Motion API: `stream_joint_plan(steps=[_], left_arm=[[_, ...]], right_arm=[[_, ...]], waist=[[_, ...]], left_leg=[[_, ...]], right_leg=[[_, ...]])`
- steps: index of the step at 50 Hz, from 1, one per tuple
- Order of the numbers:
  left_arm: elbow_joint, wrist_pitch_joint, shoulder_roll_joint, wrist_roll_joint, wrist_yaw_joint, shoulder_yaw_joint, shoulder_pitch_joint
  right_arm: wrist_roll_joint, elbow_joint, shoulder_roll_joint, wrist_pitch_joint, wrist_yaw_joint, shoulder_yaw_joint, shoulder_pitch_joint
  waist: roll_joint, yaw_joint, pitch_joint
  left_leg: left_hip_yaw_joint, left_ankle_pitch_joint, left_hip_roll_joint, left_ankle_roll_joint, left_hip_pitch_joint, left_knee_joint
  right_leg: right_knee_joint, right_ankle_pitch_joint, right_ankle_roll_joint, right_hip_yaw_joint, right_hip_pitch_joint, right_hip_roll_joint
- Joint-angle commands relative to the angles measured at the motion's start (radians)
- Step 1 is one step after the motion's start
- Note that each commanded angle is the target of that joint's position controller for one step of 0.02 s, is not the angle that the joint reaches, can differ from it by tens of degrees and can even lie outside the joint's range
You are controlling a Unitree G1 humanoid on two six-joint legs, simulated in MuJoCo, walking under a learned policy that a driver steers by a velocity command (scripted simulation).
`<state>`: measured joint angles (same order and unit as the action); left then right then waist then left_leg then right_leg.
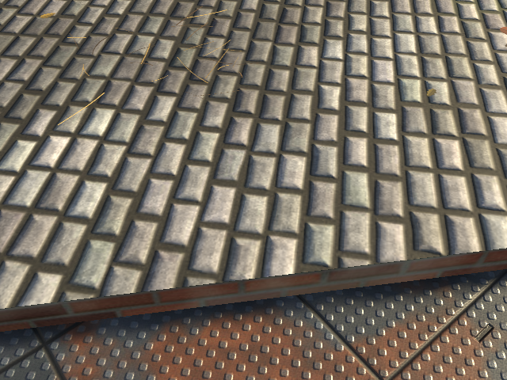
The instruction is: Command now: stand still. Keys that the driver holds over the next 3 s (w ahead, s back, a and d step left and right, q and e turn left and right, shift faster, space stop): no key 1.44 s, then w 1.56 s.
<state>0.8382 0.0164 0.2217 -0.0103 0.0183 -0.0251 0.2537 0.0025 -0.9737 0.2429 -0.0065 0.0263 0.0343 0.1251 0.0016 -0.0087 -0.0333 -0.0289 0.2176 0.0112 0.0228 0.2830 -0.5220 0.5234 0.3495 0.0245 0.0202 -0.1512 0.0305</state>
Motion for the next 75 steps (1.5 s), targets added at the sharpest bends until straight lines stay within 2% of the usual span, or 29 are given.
stream_joint_plan(steps=[1,17,34,50,72,73,74,75], left_arm=[[-0.024,0.010,0.109,0.001,0.002,-0.026,0.032],[0.088,0.010,0.106,0.002,0.007,-0.016,0.048],[0.173,0.011,0.083,0.005,0.010,-0.001,0.090],[0.213,0.011,0.064,0.007,0.010,0.007,0.129],[0.232,0.011,0.044,0.009,0.012,0.009,0.170],[0.242,0.010,0.037,0.010,0.014,0.010,0.190],[0.240,0.000,0.036,-0.025,0.019,0.012,0.182],[0.231,-0.010,0.072,-0.022,0.020,-0.002,0.171]], right_arm=[[-0.001,0.018,0.110,0.004,0.007,0.022,-0.016],[-0.001,-0.077,0.104,-0.005,0.017,0.022,-0.023],[-0.001,-0.118,0.087,-0.005,0.024,0.015,0.025],[-0.003,-0.125,0.070,-0.005,0.026,0.008,0.069],[-0.005,-0.122,0.053,-0.005,0.029,0.004,0.108],[-0.004,-0.131,0.039,-0.006,0.029,0.001,0.125],[0.023,-0.148,-0.016,-0.013,0.013,-0.018,0.162],[0.028,-0.140,-0.003,-0.015,0.004,-0.012,0.148]], waist=[[-0.008,0.000,0.050],[-0.007,-0.002,0.014],[-0.003,0.001,-0.006],[-0.001,0.005,-0.014],[-0.002,0.008,-0.024],[-0.009,0.009,0.000],[-0.047,0.001,0.010],[-0.084,0.012,-0.045]], left_leg=[[-0.040,-0.244,0.035,-0.040,-0.138,0.031],[-0.035,-0.186,0.028,-0.034,-0.141,0.069],[-0.030,-0.159,0.022,-0.032,-0.128,0.087],[-0.029,-0.163,0.017,-0.035,-0.121,0.088],[-0.028,-0.168,0.013,-0.037,-0.116,0.084],[-0.011,-0.076,-0.002,-0.037,-0.126,0.079],[-0.028,0.074,0.019,-0.044,-0.103,0.067],[0.016,0.217,-0.029,-0.050,-0.022,0.003]], right_leg=[[-0.108,-0.307,0.016,0.061,-0.090,-0.070],[-0.160,-0.208,0.013,0.047,-0.099,-0.061],[-0.180,-0.160,0.012,0.032,-0.106,-0.053],[-0.180,-0.164,0.011,0.022,-0.107,-0.049],[-0.175,-0.167,0.008,0.014,-0.108,-0.048],[-0.188,-0.065,0.013,0.010,-0.099,-0.042],[-0.235,0.130,0.053,0.107,-0.088,-0.105],[-0.270,0.324,0.086,0.161,-0.091,-0.125]])
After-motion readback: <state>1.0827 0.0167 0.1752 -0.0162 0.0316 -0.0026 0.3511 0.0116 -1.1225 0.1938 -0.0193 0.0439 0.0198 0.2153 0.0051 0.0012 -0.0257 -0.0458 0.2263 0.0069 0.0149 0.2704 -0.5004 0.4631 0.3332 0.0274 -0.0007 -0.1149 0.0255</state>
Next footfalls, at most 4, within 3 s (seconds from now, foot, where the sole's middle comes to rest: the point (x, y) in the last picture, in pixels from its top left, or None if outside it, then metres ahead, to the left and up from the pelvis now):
2.16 right None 0.46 -0.08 -0.77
2.84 left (193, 232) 0.90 0.21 -0.65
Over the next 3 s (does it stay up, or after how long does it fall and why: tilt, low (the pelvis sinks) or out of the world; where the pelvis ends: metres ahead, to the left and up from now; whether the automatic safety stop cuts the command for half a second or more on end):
stays up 0.78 0.14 0.06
